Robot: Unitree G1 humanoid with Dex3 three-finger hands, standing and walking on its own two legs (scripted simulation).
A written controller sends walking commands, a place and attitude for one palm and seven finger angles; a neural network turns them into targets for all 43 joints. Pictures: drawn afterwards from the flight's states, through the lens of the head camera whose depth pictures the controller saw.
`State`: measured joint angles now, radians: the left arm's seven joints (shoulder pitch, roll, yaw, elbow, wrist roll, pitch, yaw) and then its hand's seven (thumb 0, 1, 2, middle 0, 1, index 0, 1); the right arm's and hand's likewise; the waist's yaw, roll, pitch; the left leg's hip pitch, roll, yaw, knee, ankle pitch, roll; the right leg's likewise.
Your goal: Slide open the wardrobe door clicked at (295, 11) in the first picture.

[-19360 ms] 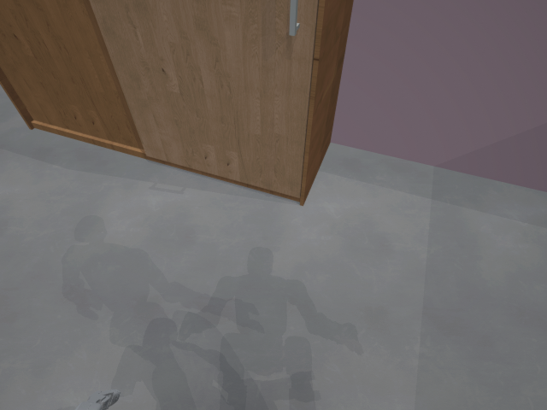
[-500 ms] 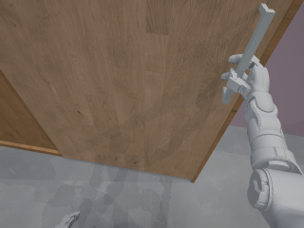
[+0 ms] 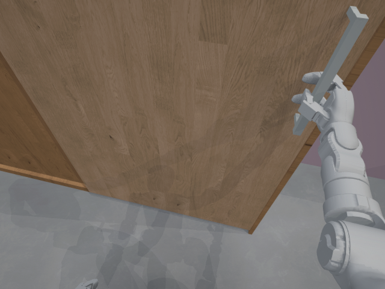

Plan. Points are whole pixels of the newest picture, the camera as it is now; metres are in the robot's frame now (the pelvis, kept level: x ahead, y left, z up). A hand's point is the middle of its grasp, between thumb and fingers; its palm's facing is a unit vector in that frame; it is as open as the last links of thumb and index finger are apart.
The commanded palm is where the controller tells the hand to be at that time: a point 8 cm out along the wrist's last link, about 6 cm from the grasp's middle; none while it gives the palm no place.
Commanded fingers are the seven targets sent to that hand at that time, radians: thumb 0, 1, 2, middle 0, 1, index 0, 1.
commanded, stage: grip the handle and tug to test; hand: right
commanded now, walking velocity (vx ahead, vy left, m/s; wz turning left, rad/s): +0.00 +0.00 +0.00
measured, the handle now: (320, 81) +0.51 -0.18 +0.20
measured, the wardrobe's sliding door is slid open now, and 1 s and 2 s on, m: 0.00 0.00 0.01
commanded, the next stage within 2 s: tug the door sideways, standing still in 0.12 s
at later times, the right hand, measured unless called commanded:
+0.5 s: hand (303, 104) +0.46 -0.15 +0.17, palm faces +0.14 +0.99 +0.00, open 5.2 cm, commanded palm +0.44 -0.17 +0.17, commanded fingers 0.00 -0.90 -0.90 0.45 1.40 0.45 1.40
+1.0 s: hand (301, 105) +0.46 -0.15 +0.17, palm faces +0.18 +0.98 -0.04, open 5.5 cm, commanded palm +0.44 -0.14 +0.17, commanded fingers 0.00 -0.90 -0.90 0.45 1.40 0.45 1.40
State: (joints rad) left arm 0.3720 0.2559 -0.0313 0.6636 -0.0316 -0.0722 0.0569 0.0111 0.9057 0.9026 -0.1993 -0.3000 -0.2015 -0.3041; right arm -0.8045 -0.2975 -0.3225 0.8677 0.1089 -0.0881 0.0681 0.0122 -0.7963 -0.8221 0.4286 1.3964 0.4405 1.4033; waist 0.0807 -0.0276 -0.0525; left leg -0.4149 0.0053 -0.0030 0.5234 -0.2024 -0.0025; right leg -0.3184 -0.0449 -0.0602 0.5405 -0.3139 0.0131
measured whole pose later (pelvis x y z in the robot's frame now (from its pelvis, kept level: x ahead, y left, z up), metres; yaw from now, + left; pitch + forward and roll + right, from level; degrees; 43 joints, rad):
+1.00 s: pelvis +0.01 -0.01 +0.00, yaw -6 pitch +5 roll +0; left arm 0.35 0.22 -0.03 0.77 -0.01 -0.17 0.03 0.01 0.91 0.90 -0.20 -0.30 -0.20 -0.30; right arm -0.91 -0.16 -0.07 0.87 0.14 -0.03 -0.13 0.01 -0.82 -0.83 0.36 1.40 0.31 1.40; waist -0.01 -0.03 -0.04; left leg -0.40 0.05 0.08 0.57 -0.26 -0.01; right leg -0.34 0.00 0.03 0.59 -0.34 0.01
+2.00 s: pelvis +0.10 +0.14 -0.02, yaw -11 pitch -3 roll +1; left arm 0.10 0.18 -0.01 0.58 -0.04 -0.12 0.02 0.01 0.91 0.90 -0.20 -0.30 -0.20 -0.30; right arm -0.67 -0.25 -0.13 0.30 0.10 -0.04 -0.14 0.00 -0.77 -0.87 0.45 1.40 0.19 1.40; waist -0.12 -0.08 0.27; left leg -0.36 0.01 0.07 0.66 -0.19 0.00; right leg -0.17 -0.25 0.00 0.69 -0.41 0.13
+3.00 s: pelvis +0.27 +0.21 -0.03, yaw -15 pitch -3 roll +0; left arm 0.26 0.20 -0.06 0.52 -0.01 -0.29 -0.02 0.01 0.91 0.90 -0.20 -0.30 -0.33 -0.39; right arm 0.16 -0.08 0.06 -0.55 0.01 -0.13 -0.14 0.00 -0.79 -0.87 0.44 1.40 0.16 1.28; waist -0.08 -0.06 0.19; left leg -0.46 -0.01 0.17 0.77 -0.25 0.14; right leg -0.19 -0.21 -0.15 0.97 -0.56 0.05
